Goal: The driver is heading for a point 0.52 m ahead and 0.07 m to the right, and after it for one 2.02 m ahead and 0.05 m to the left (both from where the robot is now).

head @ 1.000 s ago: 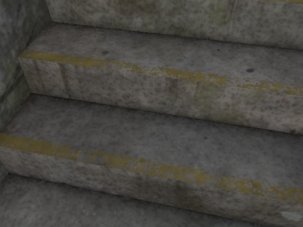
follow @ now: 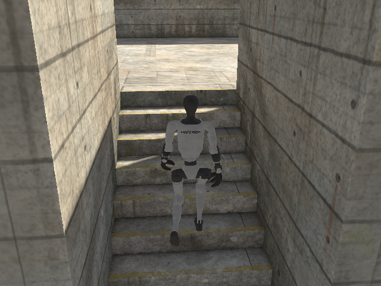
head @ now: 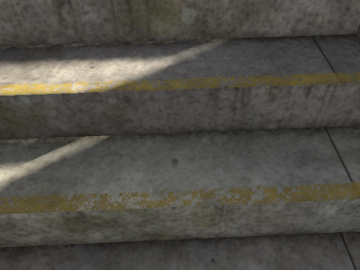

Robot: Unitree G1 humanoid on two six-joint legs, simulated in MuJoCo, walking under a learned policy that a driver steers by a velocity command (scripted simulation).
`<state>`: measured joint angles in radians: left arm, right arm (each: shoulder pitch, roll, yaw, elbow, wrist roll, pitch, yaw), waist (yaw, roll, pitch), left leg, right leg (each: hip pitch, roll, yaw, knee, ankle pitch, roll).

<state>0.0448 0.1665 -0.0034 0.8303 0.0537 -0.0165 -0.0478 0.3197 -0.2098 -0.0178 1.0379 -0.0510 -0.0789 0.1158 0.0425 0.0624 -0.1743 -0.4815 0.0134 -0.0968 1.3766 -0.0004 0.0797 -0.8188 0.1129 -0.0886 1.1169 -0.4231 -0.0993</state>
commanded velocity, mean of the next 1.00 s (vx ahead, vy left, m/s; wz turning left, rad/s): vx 0.17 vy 0.00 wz -0.58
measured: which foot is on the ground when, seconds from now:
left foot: up 0.00-0.52, down 0.54-1.00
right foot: down 0.00-0.56, up 0.58-1.00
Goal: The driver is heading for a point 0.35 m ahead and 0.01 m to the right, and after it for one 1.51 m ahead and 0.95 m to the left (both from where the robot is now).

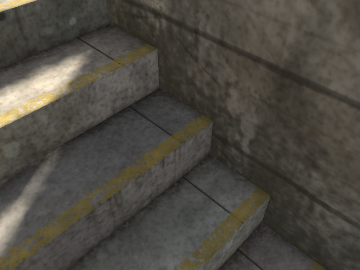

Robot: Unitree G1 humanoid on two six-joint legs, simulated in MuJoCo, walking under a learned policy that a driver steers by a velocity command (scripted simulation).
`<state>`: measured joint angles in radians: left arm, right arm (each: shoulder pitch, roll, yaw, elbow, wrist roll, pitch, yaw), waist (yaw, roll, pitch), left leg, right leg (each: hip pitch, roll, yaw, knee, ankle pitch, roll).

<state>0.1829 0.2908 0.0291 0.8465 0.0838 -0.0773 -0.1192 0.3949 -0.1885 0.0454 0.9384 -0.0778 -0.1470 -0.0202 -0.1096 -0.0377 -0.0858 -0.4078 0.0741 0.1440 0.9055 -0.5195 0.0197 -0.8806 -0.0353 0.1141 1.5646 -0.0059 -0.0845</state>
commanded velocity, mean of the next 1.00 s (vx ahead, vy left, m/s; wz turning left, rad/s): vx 0.18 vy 0.01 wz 0.06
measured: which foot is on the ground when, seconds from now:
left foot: down 0.00-0.24, up 0.26-0.44, down 0.46-0.88, up 0.90-1.00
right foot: up 0.00-0.06, down 0.08-0.22, up 0.24-0.32, down 0.34-0.46, up 0.48-0.86, down 0.88-1.00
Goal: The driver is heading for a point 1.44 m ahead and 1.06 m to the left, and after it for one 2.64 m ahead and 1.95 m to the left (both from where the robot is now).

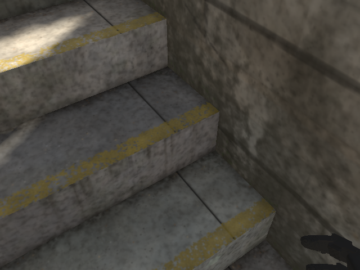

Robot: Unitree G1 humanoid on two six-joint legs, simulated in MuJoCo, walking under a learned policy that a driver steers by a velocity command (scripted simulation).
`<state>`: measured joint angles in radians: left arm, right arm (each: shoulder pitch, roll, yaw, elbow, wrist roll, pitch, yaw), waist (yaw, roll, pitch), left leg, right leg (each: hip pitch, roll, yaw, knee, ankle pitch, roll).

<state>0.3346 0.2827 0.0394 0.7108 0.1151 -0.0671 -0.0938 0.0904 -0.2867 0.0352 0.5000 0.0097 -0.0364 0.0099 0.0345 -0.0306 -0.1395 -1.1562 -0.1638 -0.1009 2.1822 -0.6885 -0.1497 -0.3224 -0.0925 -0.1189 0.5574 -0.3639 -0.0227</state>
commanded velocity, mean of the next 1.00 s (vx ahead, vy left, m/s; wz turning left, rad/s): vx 0.01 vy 0.00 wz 0.59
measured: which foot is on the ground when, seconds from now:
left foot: up 0.00-0.28, down 0.30-1.00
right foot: down 0.00-0.38, up 0.40-0.94, down 0.96-1.00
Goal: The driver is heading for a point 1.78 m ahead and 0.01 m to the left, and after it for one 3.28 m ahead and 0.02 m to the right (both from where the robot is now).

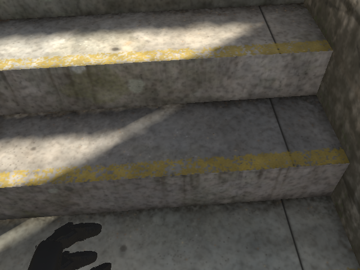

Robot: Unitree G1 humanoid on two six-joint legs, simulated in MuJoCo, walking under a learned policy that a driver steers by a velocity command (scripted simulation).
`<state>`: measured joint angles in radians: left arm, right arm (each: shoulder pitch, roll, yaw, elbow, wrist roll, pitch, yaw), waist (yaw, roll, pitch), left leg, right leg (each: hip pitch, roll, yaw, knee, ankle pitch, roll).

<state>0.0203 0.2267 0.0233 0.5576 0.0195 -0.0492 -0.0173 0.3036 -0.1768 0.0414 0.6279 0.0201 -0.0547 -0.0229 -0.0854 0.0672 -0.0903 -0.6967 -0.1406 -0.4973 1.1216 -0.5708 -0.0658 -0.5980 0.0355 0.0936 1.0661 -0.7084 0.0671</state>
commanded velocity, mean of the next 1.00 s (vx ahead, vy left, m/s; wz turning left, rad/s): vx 0.00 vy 0.00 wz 0.23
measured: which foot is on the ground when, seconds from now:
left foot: down 0.00-0.00, up 0.02-0.50, down 0.52-1.00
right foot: down 0.00-0.54, up 0.56-1.00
